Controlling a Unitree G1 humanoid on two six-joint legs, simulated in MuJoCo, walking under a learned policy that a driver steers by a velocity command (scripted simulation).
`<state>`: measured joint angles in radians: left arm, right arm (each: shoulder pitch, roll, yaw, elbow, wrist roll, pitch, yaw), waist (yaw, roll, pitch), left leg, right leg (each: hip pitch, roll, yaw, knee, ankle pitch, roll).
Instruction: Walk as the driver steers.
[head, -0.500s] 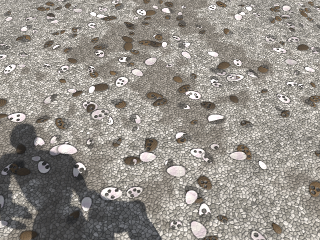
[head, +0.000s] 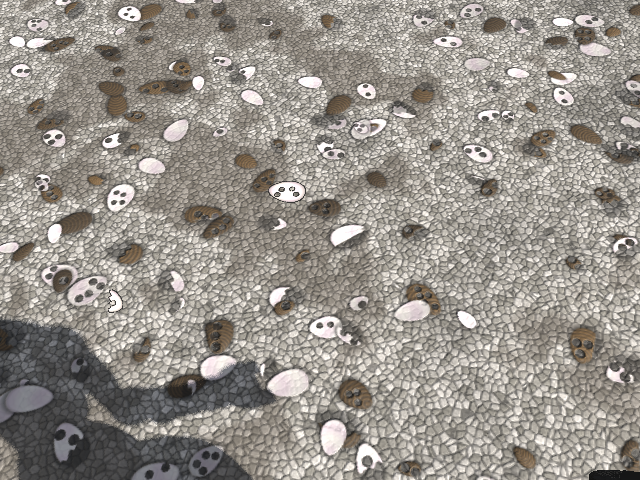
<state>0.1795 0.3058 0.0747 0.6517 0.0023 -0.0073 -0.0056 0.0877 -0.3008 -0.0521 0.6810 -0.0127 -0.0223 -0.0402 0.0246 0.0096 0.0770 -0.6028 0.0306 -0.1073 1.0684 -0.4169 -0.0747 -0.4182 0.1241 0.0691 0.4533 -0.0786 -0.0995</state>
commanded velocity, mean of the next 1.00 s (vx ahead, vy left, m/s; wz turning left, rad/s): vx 0.02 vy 0.00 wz -0.55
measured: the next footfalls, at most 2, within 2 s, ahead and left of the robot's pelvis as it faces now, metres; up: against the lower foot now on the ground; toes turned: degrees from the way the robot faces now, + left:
left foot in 0.24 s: +0.14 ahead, +0.17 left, +0.00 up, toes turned -15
right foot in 0.64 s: +0.05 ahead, -0.09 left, +0.00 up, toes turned -27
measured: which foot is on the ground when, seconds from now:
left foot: up 0.00-0.22, down 0.24-0.64, up 0.66-1.00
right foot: down 0.00-0.24, up 0.26-0.62, down 0.64-1.00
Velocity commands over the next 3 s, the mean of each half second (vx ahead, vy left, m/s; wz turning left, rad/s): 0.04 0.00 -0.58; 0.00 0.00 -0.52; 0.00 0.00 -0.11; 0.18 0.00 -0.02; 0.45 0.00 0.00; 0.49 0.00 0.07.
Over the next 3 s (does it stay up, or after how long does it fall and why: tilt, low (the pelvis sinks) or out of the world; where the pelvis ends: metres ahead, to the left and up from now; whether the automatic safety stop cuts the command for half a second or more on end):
stays up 0.57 -0.34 -0.01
